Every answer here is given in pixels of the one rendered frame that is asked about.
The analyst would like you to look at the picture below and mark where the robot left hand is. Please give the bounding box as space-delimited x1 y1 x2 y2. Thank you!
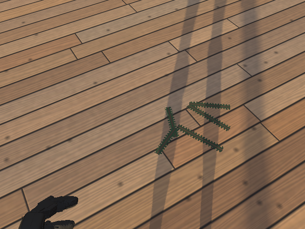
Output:
18 196 78 229

